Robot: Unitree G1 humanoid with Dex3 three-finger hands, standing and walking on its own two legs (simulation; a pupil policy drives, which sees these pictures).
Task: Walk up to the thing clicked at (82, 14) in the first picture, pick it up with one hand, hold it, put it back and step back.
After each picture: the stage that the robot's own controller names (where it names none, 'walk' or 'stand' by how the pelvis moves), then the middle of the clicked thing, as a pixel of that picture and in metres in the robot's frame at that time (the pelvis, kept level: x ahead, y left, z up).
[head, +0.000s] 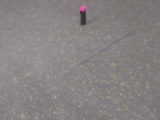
stand; (83, 16) +1.76 +0.04 -0.65
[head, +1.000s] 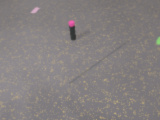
walk; (72, 30) +1.62 +0.27 -0.64
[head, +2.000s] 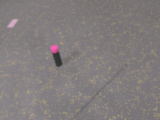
walk; (56, 56) +1.06 +0.37 -0.65
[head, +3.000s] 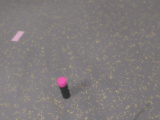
walk; (64, 88) +0.69 +0.25 -0.65
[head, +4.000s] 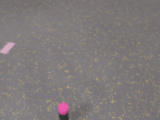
stand; (63, 115) +0.50 +0.14 -0.63
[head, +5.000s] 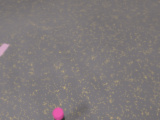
stand; (60, 119) +0.44 +0.19 -0.65
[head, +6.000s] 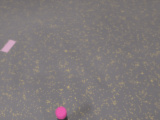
stand; (62, 118) +0.44 +0.17 -0.64
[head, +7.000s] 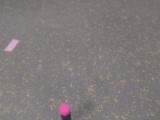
stand; (65, 115) +0.47 +0.16 -0.65
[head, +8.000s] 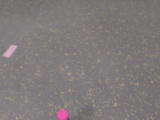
stand; out of the picture +0.44 +0.17 -0.66
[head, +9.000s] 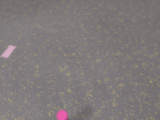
stand; out of the picture +0.44 +0.17 -0.66
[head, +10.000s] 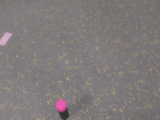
go down; (63, 110) +0.44 +0.17 -0.65
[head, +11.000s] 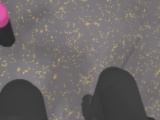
go down; (1, 28) +0.52 +0.23 -0.23
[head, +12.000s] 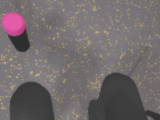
close in; (18, 35) +0.52 +0.22 -0.26
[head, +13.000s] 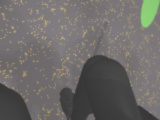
close in; out of the picture +0.51 +0.27 -0.17
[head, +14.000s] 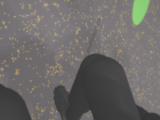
lift; out of the picture +0.49 +0.28 -0.17
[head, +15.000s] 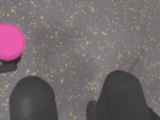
lift; (9, 50) +0.38 +0.23 -0.06
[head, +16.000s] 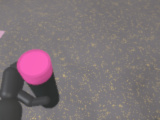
hold; (43, 85) +0.30 +0.14 +0.07
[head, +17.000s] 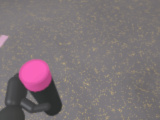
hold; (45, 92) +0.29 +0.14 +0.04
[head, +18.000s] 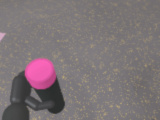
hold; (49, 90) +0.30 +0.13 +0.02
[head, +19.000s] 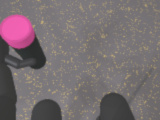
crouch; (29, 48) +0.44 +0.16 -0.04
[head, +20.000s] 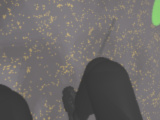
lower; out of the picture +0.47 +0.25 -0.16
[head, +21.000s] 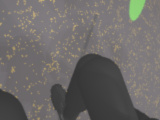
lower; out of the picture +0.47 +0.27 -0.18
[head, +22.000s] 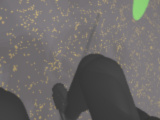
lower; out of the picture +0.47 +0.27 -0.18
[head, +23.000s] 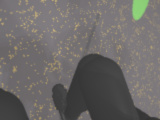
lower; out of the picture +0.48 +0.27 -0.17
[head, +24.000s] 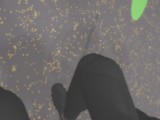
rest; out of the picture +0.47 +0.27 -0.18
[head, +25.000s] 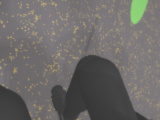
open; out of the picture +0.48 +0.25 -0.19
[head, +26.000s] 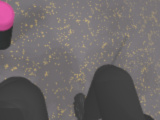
stand; (0, 30) +0.48 +0.22 -0.20
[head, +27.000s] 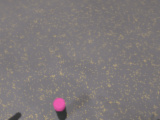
stand; (60, 110) +0.44 +0.14 -0.56
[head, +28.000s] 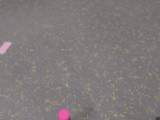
stand; out of the picture +0.43 +0.15 -0.60
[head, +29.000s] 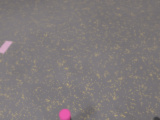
stand; out of the picture +0.43 +0.14 -0.60
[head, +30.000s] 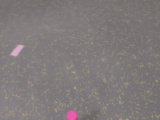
stand; out of the picture +0.45 +0.13 -0.65
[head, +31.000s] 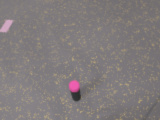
walk; (75, 91) +0.52 +0.09 -0.63
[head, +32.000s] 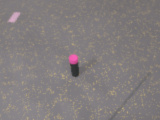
walk; (74, 66) +0.80 +0.12 -0.63
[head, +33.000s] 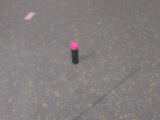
stand; (74, 53) +1.11 +0.14 -0.63
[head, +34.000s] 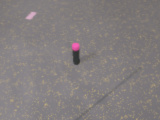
stand; (76, 54) +1.11 +0.10 -0.66
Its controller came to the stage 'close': yes
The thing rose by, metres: 0.68
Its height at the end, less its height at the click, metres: +0.00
